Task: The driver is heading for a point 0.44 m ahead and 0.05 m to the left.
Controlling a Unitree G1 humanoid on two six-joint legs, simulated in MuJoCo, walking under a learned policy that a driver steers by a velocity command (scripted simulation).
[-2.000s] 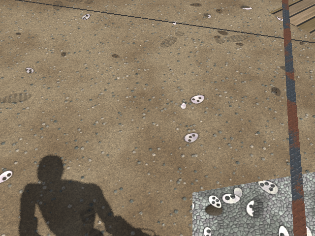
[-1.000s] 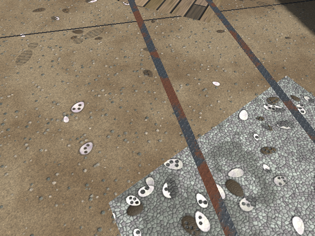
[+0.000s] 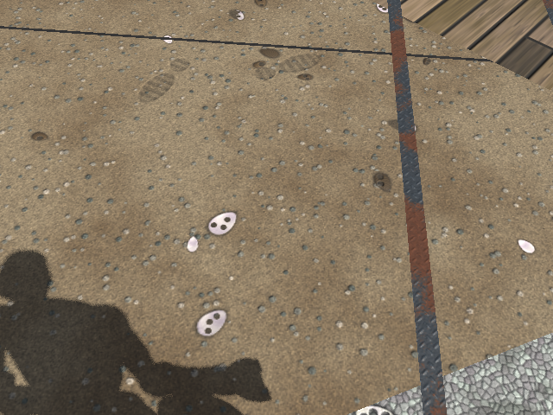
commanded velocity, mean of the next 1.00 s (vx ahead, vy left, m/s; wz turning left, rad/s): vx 0.16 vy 0.00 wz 0.44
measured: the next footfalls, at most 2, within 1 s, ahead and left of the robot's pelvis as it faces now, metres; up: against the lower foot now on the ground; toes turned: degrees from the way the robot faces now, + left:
right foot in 0.44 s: +0.09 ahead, -0.14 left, +0.00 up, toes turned +20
left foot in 0.92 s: +0.12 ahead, +0.11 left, +0.00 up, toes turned +27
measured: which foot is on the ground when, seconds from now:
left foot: down 0.00-0.44, up 0.46-0.90, down 0.92-1.00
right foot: up 0.00-0.42, down 0.44-0.94, up 0.96-1.00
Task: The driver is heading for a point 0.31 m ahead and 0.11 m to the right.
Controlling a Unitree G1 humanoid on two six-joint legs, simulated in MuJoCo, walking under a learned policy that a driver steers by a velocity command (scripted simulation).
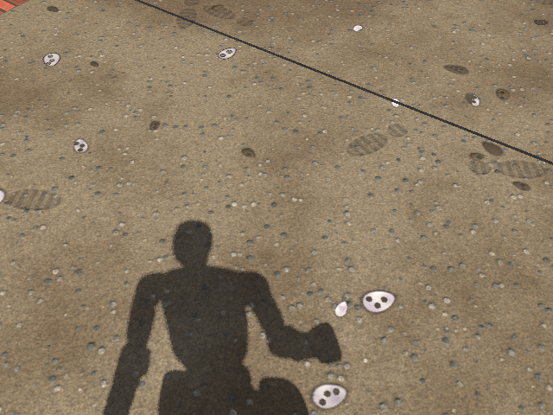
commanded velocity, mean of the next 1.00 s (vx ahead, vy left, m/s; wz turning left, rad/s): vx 0.21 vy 0.00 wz -0.14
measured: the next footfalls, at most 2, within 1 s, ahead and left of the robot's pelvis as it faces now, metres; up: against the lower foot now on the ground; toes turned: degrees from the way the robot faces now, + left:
right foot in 0.40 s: +0.35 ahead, -0.11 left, +0.00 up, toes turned -12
left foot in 0.82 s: +0.35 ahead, +0.08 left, +0.00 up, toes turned -10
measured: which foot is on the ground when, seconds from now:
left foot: down 0.00-0.40, up 0.42-0.80, down 0.82-1.00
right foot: up 0.00-0.38, down 0.40-1.00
